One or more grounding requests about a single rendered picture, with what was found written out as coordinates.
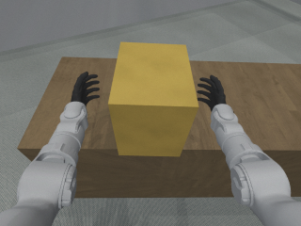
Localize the right robot hand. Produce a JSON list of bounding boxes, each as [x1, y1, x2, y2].
[[197, 75, 226, 112]]

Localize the robot right forearm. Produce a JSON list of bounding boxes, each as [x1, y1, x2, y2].
[[210, 104, 291, 195]]

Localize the carton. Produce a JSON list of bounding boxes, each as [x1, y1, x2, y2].
[[108, 41, 199, 157]]

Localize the left robot hand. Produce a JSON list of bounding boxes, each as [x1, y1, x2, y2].
[[71, 72, 100, 106]]

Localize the pedestal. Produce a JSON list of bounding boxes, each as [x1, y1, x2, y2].
[[17, 56, 301, 199]]

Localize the robot left upper arm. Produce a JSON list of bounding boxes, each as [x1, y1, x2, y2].
[[0, 160, 77, 226]]

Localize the robot left forearm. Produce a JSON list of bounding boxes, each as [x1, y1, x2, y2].
[[16, 101, 88, 202]]

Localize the robot right upper arm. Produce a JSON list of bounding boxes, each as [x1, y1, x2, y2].
[[230, 159, 301, 226]]

